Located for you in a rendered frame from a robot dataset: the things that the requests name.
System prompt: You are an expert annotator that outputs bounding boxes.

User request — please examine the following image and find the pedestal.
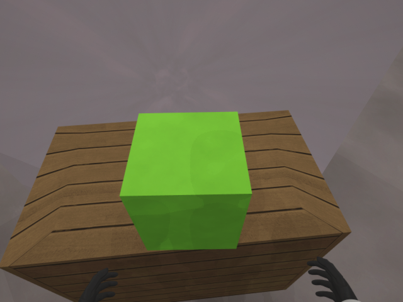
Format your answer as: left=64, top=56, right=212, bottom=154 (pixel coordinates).
left=0, top=110, right=351, bottom=302

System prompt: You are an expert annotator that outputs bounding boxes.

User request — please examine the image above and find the right robot hand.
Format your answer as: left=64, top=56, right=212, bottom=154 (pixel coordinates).
left=307, top=257, right=358, bottom=302

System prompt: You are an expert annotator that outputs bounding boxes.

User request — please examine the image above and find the left robot hand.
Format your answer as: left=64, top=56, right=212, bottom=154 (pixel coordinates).
left=78, top=268, right=118, bottom=302

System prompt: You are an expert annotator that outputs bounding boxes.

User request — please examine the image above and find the carton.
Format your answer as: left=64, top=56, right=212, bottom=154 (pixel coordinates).
left=120, top=111, right=252, bottom=250

